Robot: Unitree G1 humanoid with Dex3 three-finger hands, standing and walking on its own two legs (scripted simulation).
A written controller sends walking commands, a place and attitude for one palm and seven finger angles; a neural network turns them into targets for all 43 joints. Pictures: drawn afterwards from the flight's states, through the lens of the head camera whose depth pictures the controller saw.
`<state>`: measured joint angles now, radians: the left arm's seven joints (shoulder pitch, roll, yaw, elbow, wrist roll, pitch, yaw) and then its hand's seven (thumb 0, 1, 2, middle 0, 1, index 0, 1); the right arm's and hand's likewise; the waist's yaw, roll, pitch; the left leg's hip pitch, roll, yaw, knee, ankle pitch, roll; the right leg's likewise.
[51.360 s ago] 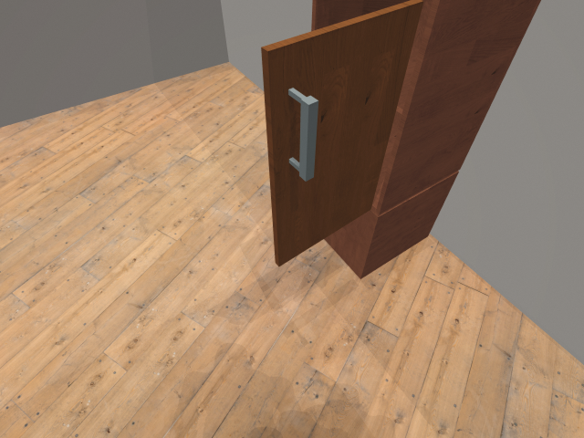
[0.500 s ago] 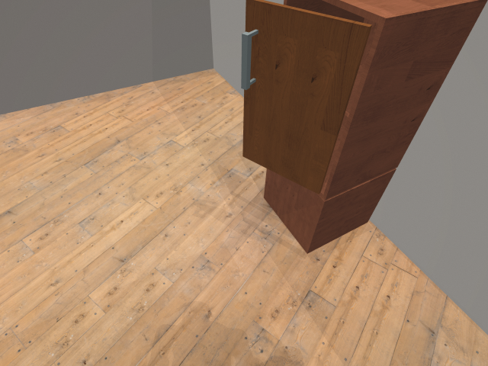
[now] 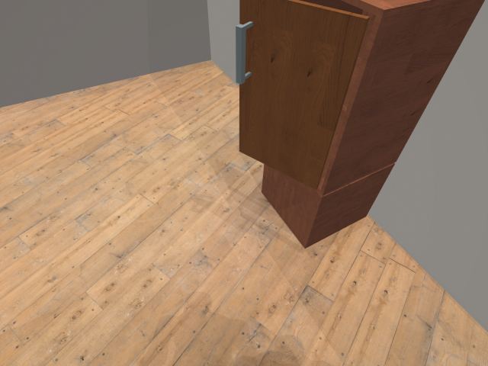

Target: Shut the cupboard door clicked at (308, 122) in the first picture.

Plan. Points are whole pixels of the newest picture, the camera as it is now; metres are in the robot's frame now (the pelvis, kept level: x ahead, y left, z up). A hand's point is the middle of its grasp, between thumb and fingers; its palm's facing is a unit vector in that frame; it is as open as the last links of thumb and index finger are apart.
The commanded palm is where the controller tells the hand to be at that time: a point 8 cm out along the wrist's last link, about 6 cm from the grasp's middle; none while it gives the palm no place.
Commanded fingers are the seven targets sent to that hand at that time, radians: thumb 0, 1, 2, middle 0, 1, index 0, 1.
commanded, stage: look to check the result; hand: left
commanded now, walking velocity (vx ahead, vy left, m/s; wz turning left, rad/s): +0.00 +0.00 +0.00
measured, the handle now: (244, 53) +0.93 +0.05 +0.08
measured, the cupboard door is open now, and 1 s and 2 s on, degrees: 25 25 25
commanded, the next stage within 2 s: walk to a spot facing it in 0.26 s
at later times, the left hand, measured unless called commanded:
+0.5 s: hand out of the picture +0.06 +0.21 -0.17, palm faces +0.03 -0.96 -0.28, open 7.4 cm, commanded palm none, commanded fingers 0.00 0.90 0.90 -0.20 -0.30 -0.20 -0.30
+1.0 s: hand out of the picture +0.03 +0.23 -0.17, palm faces +0.33 -0.90 -0.28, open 7.4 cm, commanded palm none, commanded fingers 0.00 0.90 0.90 -0.20 -0.30 -0.20 -0.30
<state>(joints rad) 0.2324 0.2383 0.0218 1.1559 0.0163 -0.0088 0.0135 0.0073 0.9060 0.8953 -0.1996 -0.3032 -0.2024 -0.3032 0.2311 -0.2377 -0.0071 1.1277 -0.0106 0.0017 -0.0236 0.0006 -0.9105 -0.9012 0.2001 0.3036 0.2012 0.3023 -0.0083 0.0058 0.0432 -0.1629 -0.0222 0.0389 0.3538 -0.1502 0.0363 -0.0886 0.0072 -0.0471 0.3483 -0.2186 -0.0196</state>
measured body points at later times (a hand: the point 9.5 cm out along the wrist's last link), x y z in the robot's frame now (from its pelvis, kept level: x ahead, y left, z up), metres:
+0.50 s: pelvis +0.02 -0.01 +0.00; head +0.03 -0.01 +0.45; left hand +0.06 +0.26 -0.15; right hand +0.07 -0.28 -0.15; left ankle +0.03 +0.09 -0.75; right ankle -0.02 -0.11 -0.75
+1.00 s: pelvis +0.01 +0.00 -0.01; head +0.07 +0.01 +0.43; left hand +0.01 +0.28 -0.15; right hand +0.12 -0.22 -0.17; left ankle +0.03 +0.13 -0.75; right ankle +0.03 -0.13 -0.71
